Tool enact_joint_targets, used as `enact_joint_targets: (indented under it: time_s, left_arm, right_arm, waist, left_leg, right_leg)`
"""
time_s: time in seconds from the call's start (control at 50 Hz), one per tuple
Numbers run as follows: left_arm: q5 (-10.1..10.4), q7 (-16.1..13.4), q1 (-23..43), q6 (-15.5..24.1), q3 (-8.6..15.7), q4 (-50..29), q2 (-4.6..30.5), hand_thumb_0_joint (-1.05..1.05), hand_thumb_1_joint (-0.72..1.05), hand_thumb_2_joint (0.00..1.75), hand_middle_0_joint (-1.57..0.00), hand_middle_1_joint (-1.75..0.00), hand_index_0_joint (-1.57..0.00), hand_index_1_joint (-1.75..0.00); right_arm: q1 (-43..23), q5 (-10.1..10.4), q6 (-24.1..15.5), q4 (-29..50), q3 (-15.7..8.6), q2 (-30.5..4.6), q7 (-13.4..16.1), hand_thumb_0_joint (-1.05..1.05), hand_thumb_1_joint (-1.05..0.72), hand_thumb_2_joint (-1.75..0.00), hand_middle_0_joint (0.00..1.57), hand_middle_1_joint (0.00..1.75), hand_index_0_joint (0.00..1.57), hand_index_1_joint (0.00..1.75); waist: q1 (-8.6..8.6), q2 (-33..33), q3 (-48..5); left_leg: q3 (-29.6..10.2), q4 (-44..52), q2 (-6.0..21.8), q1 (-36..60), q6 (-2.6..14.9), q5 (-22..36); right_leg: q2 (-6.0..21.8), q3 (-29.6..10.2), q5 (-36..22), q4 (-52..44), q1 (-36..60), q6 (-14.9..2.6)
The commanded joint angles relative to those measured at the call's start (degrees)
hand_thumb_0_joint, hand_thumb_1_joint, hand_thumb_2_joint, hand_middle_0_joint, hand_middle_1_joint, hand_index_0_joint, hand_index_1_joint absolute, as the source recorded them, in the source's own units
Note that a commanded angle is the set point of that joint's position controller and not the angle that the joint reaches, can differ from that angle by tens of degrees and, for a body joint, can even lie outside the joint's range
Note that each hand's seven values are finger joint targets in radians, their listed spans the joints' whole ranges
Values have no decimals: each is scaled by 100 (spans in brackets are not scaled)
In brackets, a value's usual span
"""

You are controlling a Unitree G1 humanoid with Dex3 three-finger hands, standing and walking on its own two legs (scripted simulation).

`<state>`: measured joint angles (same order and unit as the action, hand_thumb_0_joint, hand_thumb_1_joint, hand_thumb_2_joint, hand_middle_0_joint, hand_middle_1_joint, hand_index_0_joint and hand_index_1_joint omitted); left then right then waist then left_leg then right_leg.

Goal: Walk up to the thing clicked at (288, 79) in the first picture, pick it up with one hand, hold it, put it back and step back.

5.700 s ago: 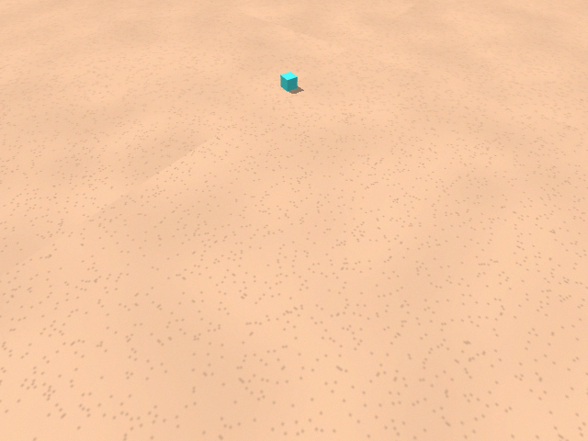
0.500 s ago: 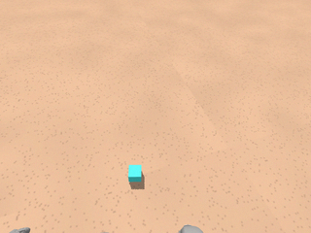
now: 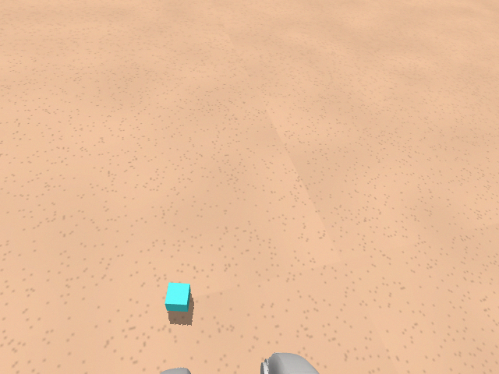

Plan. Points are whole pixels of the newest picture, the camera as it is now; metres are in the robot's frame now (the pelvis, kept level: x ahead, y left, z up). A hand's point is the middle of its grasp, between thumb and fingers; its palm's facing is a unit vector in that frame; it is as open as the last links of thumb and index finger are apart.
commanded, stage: walk up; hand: left
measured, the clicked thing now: (178, 297) +0.48 +0.19 -0.71
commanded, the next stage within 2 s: stand in 1.90 s
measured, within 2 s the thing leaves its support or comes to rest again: neither
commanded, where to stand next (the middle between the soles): +0.10 -0.02 m, yaw +3 degrees
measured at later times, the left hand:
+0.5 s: hand out of the picture +0.10 +0.22 -0.13, palm faces +0.04 -0.85 -0.53, open 7.3 cm
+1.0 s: hand out of the picture +0.07 +0.24 -0.15, palm faces +0.06 -0.92 -0.38, open 7.4 cm
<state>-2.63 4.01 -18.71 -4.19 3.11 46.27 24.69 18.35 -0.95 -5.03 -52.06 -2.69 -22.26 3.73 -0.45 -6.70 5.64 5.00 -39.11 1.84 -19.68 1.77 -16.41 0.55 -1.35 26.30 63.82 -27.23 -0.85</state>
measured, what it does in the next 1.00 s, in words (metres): steps on the spot: right foot, then left foot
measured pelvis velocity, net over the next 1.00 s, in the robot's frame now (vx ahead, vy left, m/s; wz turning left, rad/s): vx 0.03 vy -0.04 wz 0.08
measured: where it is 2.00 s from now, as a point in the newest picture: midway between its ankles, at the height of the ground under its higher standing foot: outside the picture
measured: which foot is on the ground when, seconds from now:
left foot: down 0.00-0.18, up 0.20-0.58, down 0.60-1.00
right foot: up 0.00-0.16, down 0.18-0.62, up 0.64-0.82, down 0.84-1.00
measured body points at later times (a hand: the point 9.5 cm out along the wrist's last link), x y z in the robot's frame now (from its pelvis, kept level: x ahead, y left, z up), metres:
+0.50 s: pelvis +0.03 -0.09 -0.01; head +0.09 -0.12 +0.43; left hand +0.10 +0.26 -0.10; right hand +0.15 -0.41 -0.15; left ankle +0.03 +0.06 -0.68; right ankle +0.11 -0.24 -0.72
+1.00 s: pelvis +0.03 -0.04 +0.00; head +0.05 -0.03 +0.45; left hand +0.07 +0.28 -0.13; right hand +0.14 -0.34 -0.12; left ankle +0.02 +0.08 -0.72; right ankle +0.08 -0.17 -0.72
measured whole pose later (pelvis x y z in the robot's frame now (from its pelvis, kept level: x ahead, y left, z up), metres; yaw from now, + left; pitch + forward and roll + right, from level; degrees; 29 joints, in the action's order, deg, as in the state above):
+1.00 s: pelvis +0.03 -0.04 +0.00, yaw +5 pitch -3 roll +0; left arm -0.3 -0.5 -10.5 1.2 0.6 59.0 22.0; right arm 8.7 -0.2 -0.1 -57.2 -1.2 -21.3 -0.7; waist -0.7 0.3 4.7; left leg 1.5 -41.5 1.3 -17.1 0.2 -22.0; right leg 2.0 1.2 18.2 40.4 -19.7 0.6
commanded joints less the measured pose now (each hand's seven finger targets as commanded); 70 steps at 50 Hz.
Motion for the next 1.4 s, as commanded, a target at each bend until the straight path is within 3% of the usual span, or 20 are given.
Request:
enact_joint_targets:
  time_s: [0.0,0.1,0.14,0.16,0.18,0.2,0.26,0.38,0.48,0.58,0.62,0.64,0.66,0.7,0.8,0.86,0.9,0.96,1.06,1.38]
  left_arm:
    - [86,-88,-329,188,482,-224,1173,0,90,90,-20,-30,-20,-30]
    - [307,-220,-224,421,430,305,911,0,90,90,-20,-30,-20,-30]
    - [252,-379,-484,551,466,539,1081,0,90,90,-20,-30,-20,-30]
    - [173,-452,-380,608,506,538,1430,0,90,90,-20,-30,-20,-30]
    - [102,-505,-23,693,512,299,1774,0,90,90,-20,-30,-20,-30]
    - [129,-542,480,679,508,225,2069,0,90,90,-20,-30,-20,-30]
    - [161,-583,962,713,449,202,1805,0,90,90,-20,-30,-20,-30]
    - [179,-814,258,777,474,364,1770,0,90,90,-20,-30,-20,-30]
    - [150,-892,295,779,472,186,1800,0,90,90,-20,-30,-20,-30]
    - [194,-807,890,635,268,55,1452,0,90,90,-20,-30,-20,-30]
    - [231,-854,824,588,107,22,945,0,90,90,-20,-30,-20,-30]
    - [185,-904,1016,639,196,149,1386,0,90,90,-20,-30,-20,-30]
    - [175,-853,980,690,217,321,1554,0,90,90,-20,-30,-20,-30]
    - [275,-707,613,722,241,579,1335,0,90,90,-20,-30,-20,-30]
    - [225,-616,405,770,188,856,991,0,90,90,-20,-30,-20,-30]
    - [143,-620,810,804,267,787,1609,0,90,90,-20,-30,-20,-30]
    - [213,-530,1465,718,150,677,1385,0,90,90,-20,-30,-20,-30]
    - [264,-493,1099,681,12,921,990,0,90,90,-20,-30,-20,-30]
    - [265,-444,1403,731,-1,1068,1033,0,90,90,-20,-30,-20,-30]
    - [292,-438,1919,658,-120,1572,815,0,90,90,-20,-30,-20,-30]
  right_arm:
    - [24,-30,-145,356,-437,-1831,40,0,-90,-90,20,30,20,30]
    - [-729,-67,128,468,-323,-1734,-227,0,-90,-90,20,30,20,30]
    - [-594,-27,328,452,-159,-1275,-254,0,-90,-90,20,30,20,30]
    - [-430,19,391,497,-60,-859,-251,0,-90,-90,20,30,20,30]
    - [-243,54,453,523,-15,-742,-250,0,-90,-90,20,30,20,30]
    - [-391,42,507,416,-199,-1258,-200,0,-90,-90,20,30,20,30]
    - [-184,83,537,60,-334,-1500,-242,0,-90,-90,20,30,20,30]
    - [-554,-92,715,351,-393,-1419,-409,0,-90,-90,20,30,20,30]
    - [-779,-106,724,505,-461,-1351,-491,0,-90,-90,20,30,20,30]
    - [99,-73,606,52,-548,-1297,-491,0,-90,-90,20,30,20,30]
    - [-321,-167,567,369,-664,-2142,-445,0,-90,-90,20,30,20,30]
    - [-675,-73,586,394,-675,-2347,-471,0,-90,-90,20,30,20,30]
    - [-1083,-57,593,475,-603,-2103,-469,0,-90,-90,20,30,20,30]
    - [-1328,-92,521,535,-412,-1550,-402,0,-90,-90,20,30,20,30]
    - [-1294,45,451,297,-256,-1489,-376,0,-90,-90,20,30,20,30]
    - [-1133,124,417,185,-100,-1055,-341,0,-90,-90,20,30,20,30]
    - [-639,80,352,-242,-184,-1214,-269,0,-90,-90,20,30,20,30]
    - [-1355,79,276,-213,-184,-1511,-329,0,-90,-90,20,30,20,30]
    - [-1415,80,271,-450,-22,-1242,-346,0,-90,-90,20,30,20,30]
    - [-1804,92,290,-982,5,-1092,-349,0,-90,-90,20,30,20,30]
  waist:
    - [-44,1600,68]
    - [-182,2216,-285]
    - [-368,1098,-532]
    - [-389,-169,-443]
    - [-195,-642,-379]
    - [-133,-318,-343]
    - [100,-281,-287]
    - [-209,-607,-825]
    - [-192,-586,-1046]
    - [420,240,-1198]
    - [369,2040,-750]
    - [450,2064,-589]
    - [240,1706,-284]
    - [25,1427,-195]
    - [-163,1532,-657]
    - [-32,274,-696]
    - [358,273,-543]
    - [-80,998,-409]
    - [20,724,-535]
    - [60,569,-901]
  left_leg:
    - [-1628,1901,1315,-168,991,-306]
    - [-664,1013,750,-1190,755,-851]
    - [-286,-640,341,-1373,546,-608]
    - [-7,-1710,2,-1688,322,-968]
    - [-647,-2152,-179,-1791,87,-1533]
    - [-983,-2280,119,-1467,30,-1673]
    - [-897,-2325,290,-1286,63,-1259]
    - [-918,-2503,268,-1789,-69,-1232]
    - [-663,-1842,204,-1292,-115,-1317]
    - [-368,560,-216,1191,41,-358]
    - [-3431,1805,1695,886,939,-1332]
    - [-3965,1939,2115,105,1537,-1787]
    - [-3603,1794,1934,-392,1551,-1796]
    - [-2078,1133,1072,-170,998,-278]
    - [-1487,337,920,-128,656,659]
    - [-804,-476,120,-534,61,-306]
    - [-864,428,185,904,91,-610]
    - [-2047,1389,1157,237,618,-568]
    - [-1110,1349,527,161,131,11]
    - [-724,2068,591,1261,-19,1196]
  right_leg:
    - [458,-248,-497,-385,-356,86]
    - [111,495,-1149,-2345,1485,154]
    - [-85,404,-1194,-3031,2017,276]
    - [594,-683,-900,-3764,1738,102]
    - [1780,-2627,-657,-4399,1169,-355]
    - [2272,-3236,-338,-4471,648,-1076]
    - [1766,-2084,-592,-3913,678,-961]
    - [1803,-1774,-3312,-3225,1846,-1232]
    - [1879,-1528,-3690,-2951,1631,-1322]
    - [1053,-368,-1428,-1578,-221,-594]
    - [17,237,914,-57,-1784,-52]
    - [256,-129,1247,-85,-1225,-91]
    - [410,-81,962,-198,-792,-67]
    - [322,-15,259,-717,-495,-37]
    - [-68,407,-696,-3080,1243,-90]
    - [1362,-1977,-835,-3820,1327,-842]
    - [1341,-1553,-836,-3565,94,-767]
    - [225,-36,-821,-2833,764,-119]
    - [592,-617,-1444,-3652,1455,-275]
    - [676,-411,-2607,-4364,1951,-27]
